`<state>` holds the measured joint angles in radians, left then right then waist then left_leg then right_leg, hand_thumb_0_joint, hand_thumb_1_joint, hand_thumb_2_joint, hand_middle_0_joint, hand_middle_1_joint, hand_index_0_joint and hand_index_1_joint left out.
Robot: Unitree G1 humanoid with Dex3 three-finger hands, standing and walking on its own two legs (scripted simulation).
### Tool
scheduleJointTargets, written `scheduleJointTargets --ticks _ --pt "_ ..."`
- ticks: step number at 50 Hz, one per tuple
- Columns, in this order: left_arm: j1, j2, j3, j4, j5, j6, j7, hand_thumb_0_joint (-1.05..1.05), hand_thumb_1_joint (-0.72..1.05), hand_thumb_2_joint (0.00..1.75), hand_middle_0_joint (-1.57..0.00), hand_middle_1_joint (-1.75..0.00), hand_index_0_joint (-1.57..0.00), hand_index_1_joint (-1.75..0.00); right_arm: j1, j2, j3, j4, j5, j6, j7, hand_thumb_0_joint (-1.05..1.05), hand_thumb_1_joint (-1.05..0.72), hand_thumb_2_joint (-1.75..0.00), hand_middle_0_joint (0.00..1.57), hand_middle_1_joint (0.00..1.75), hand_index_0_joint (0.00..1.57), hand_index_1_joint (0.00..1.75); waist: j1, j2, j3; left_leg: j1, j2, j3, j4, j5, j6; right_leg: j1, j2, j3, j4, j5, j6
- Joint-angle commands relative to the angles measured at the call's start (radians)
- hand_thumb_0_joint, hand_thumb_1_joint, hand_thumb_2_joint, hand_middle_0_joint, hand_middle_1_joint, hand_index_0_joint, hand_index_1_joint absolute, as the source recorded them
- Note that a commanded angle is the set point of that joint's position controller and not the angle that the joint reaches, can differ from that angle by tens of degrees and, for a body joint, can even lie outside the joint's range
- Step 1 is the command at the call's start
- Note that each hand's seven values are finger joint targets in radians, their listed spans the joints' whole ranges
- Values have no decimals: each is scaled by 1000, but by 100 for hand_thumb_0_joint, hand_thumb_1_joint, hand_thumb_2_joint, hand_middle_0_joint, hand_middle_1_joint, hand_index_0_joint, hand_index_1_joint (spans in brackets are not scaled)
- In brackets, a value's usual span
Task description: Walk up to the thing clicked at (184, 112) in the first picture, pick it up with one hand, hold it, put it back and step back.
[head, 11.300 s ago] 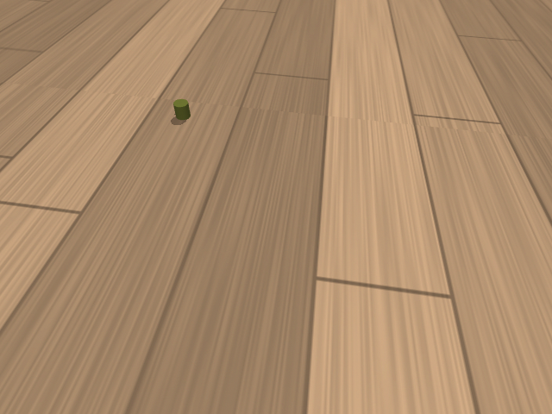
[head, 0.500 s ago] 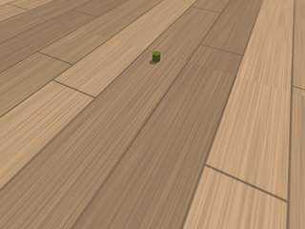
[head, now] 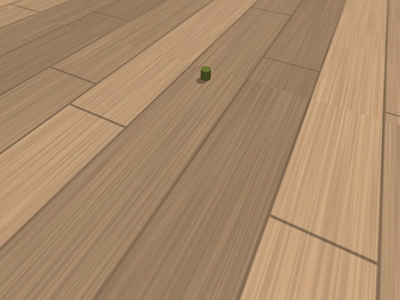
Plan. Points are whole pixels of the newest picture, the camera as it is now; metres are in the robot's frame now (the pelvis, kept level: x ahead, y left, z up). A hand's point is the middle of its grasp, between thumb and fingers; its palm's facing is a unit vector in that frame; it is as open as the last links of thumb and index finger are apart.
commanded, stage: stand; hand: left
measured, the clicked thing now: (205, 72) +2.02 -0.06 -0.74
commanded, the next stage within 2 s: walk up in 1.24 s
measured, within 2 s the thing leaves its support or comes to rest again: neither
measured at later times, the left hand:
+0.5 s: hand out of the picture +0.07 +0.26 -0.16, palm faces -0.04 -0.94 -0.35, open 7.4 cm
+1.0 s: hand out of the picture +0.07 +0.25 -0.16, palm faces -0.04 -0.94 -0.35, open 7.4 cm
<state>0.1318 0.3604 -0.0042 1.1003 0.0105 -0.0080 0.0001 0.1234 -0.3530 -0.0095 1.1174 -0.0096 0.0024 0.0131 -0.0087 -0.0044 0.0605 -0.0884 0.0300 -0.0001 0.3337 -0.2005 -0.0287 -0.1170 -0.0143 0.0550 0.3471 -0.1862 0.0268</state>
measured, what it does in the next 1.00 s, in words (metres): stands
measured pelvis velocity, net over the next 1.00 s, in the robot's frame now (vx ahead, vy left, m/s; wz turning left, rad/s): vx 0.00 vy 0.00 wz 0.00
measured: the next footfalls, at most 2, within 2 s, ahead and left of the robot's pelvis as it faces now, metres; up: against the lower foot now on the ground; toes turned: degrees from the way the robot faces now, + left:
right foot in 1.54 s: +0.10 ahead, -0.19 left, +0.00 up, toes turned -26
left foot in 2.00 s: +0.57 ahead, +0.00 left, +0.00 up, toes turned -31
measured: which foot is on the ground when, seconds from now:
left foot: down 0.00-1.00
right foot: down 0.00-1.00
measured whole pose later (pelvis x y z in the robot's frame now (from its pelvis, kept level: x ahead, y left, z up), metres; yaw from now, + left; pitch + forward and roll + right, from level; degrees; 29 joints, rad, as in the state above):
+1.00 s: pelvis +0.00 +0.00 +0.00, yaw +0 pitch -3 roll +0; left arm 0.14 0.36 0.00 1.10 0.01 -0.01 0.00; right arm 0.12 -0.35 -0.01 1.12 -0.01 0.00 0.01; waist -0.01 0.00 0.06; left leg -0.09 0.03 0.00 0.33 -0.20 -0.03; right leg -0.12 -0.01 0.05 0.35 -0.19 0.02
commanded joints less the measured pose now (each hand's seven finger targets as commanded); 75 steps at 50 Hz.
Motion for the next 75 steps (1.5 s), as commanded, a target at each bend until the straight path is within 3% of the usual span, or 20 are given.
scheduleJointTargets --ticks 1,20,32,37,47,55,61,62,63,64,65,66,67,68,69,70,71,74,75 --pt "-35 216 41 -55 -1 -21 12 0 90 90 -20 -30 -20 -30 -24 -212 -42 -59 2 -21 -16 0 -90 -90 20 30 20 30 1 12 -52 -3 94 -67 -56 102 43 -16 -99 65 -56 140 -46" --pt "-37 219 42 -56 -1 -22 13 0 90 90 -20 -30 -20 -30 -28 -213 -47 -64 2 -23 -17 0 -90 -90 20 30 20 30 1 2 -76 17 99 -66 -49 154 46 1 -101 62 -42 186 -49" --pt "-32 213 42 -52 -1 -18 9 0 90 90 -20 -30 -20 -30 -30 -214 -44 -60 1 -24 -17 0 -90 -90 20 30 20 30 5 16 -55 -2 96 -68 -61 96 46 -5 -99 66 -53 139 -48" --pt "-30 213 42 -54 0 -21 11 0 90 90 -20 -30 -20 -30 -29 -214 -45 -61 4 -26 -17 0 -90 -90 20 30 20 30 4 1 -77 26 101 -69 -50 152 46 -4 -100 61 -44 181 -46" --pt "-34 214 42 -53 0 -21 12 0 90 90 -20 -30 -20 -30 -29 -213 -46 -61 2 -19 -16 0 -90 -90 20 30 20 30 -1 2 -55 4 94 -63 -47 74 48 -18 -102 71 -68 126 -48" --pt "-30 214 44 -56 0 -25 12 0 90 90 -20 -30 -20 -30 -31 -215 -47 -66 3 -23 -18 0 -90 -90 20 30 20 30 2 1 -91 33 100 -63 -33 167 49 3 -103 63 -48 217 -47" --pt "-30 213 43 -54 -2 -20 11 0 90 90 -20 -30 -20 -30 -32 -214 -45 -66 4 -23 -17 0 -90 -90 20 30 20 30 5 21 -72 14 99 -66 -46 150 45 4 -99 60 -45 186 -50" --pt "83 378 107 -122 -5 -20 -24 0 90 90 -20 -30 -20 -30 -93 -396 -144 -217 -35 -49 31 0 -90 -90 20 30 20 30 8 124 -125 114 91 9 141 -419 96 -248 -126 233 -21 -342 -119" --pt "9 363 101 -136 -4 -19 -38 0 90 90 -20 -30 -20 -30 -79 -373 -142 -205 -41 -46 47 0 -90 -90 20 30 20 30 -38 73 -66 149 72 -16 148 -538 122 -454 -121 272 -52 -487 -104" --pt "-112 322 105 -171 4 -23 -43 0 90 90 -20 -30 -20 -30 9 -337 -144 -209 -33 -43 57 0 -90 -90 20 30 20 30 -112 57 -44 222 112 -73 92 -537 149 -578 -86 215 13 -438 -78" --pt "-216 282 97 -217 2 -29 -45 0 90 90 -20 -30 -20 -30 92 -344 -153 -199 -26 -41 58 0 -90 -90 20 30 20 30 -176 143 -26 326 233 -173 -66 -562 195 -748 -19 54 197 -326 -42" --pt "-228 252 95 -229 0 -33 -42 0 90 90 -20 -30 -20 -30 69 -371 -166 -210 -32 -46 56 0 -90 -90 20 30 20 30 -160 286 -28 296 409 -307 -184 -492 257 -803 -14 -55 490 -273 -56" --pt "-162 270 91 -224 2 -35 -39 0 90 90 -20 -30 -20 -30 -16 -378 -171 -260 -30 -55 57 0 -90 -90 20 30 20 30 -88 204 -57 219 473 -303 -194 -423 273 -718 -100 -36 553 -290 -61" --pt "-123 296 88 -190 -3 -41 -48 0 90 90 -20 -30 -20 -30 -29 -345 -161 -272 -26 -62 60 0 -90 -90 20 30 20 30 -63 97 -70 121 419 -221 -198 -419 253 -607 -131 -15 572 -253 -58" --pt "-67 308 95 -164 -12 -31 -61 0 90 90 -20 -30 -20 -30 -62 -343 -156 -284 -22 -69 66 0 -90 -90 20 30 20 30 -29 94 -78 74 372 -154 -192 -464 241 -548 -135 -30 586 -217 -50" --pt "-7 303 98 -152 -20 -26 -73 0 90 90 -20 -30 -20 -30 -118 -372 -161 -299 -26 -76 72 0 -90 -90 20 30 20 30 16 167 -73 38 380 -112 -190 -505 225 -490 -162 -53 553 -243 -52" --pt "35 307 102 -137 -23 -25 -80 0 90 90 -20 -30 -20 -30 -176 -386 -163 -314 -28 -77 82 0 -90 -90 20 30 20 30 46 202 -53 -18 350 -33 -172 -488 200 -410 -173 -88 523 -213 -49" --pt "120 315 115 -110 -23 -31 -83 0 90 90 -20 -30 -20 -30 -207 -369 -157 -343 -50 -68 98 0 -90 -90 20 30 20 30 74 136 -13 -220 253 152 -34 -523 160 -180 -136 -194 430 -141 -41" --pt "211 316 120 -89 -22 -35 -77 0 90 90 -20 -30 -20 -30 -241 -360 -154 -357 -57 -59 100 0 -90 -90 20 30 20 30 123 56 -15 -317 208 212 99 -548 141 -50 -118 -228 354 -107 -52"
